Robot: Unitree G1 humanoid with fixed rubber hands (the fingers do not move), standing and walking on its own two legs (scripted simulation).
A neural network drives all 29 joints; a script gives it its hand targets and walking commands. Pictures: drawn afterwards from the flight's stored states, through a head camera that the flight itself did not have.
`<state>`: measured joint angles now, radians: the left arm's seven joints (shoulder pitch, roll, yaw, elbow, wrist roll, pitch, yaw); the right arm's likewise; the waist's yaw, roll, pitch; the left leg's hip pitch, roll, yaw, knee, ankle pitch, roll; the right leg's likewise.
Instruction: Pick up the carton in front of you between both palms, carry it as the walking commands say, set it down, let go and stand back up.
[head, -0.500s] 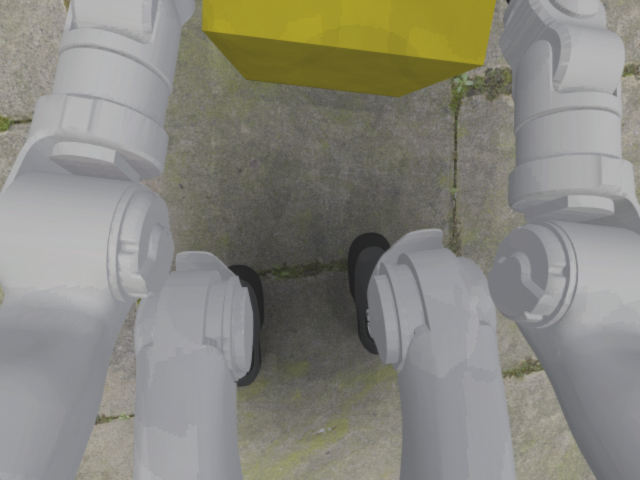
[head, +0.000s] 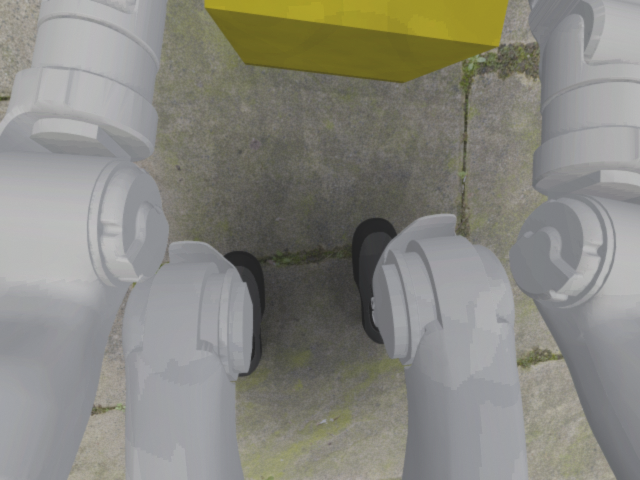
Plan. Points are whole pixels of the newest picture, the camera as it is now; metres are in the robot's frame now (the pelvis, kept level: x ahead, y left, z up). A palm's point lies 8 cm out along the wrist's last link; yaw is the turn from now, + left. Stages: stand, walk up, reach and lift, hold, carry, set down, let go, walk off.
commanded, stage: set down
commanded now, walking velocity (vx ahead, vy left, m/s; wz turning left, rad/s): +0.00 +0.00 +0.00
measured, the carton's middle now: out of the picture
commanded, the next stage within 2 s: let go in 1.72 s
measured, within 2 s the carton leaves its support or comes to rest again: neither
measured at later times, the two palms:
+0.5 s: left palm out of the picture +0.59 +0.08 -0.19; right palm out of the picture +0.53 -0.24 -0.19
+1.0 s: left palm out of the picture +0.62 +0.09 -0.06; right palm out of the picture +0.55 -0.27 -0.06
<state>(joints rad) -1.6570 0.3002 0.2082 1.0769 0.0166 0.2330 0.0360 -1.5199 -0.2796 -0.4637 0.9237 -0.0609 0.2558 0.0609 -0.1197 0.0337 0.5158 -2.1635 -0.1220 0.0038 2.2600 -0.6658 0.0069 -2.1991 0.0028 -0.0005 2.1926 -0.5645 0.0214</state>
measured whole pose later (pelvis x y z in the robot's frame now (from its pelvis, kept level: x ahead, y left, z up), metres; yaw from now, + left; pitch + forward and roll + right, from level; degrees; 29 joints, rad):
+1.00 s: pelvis +0.00 -0.01 +0.05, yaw -1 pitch +39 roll -1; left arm -1.63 0.43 0.08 1.10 -0.10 0.24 0.09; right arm -1.50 -0.34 -0.31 0.99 0.13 0.21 -0.10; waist -0.12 0.03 0.30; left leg -2.12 -0.08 -0.01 2.07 -0.64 0.00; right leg -2.17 0.04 0.00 2.01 -0.52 0.01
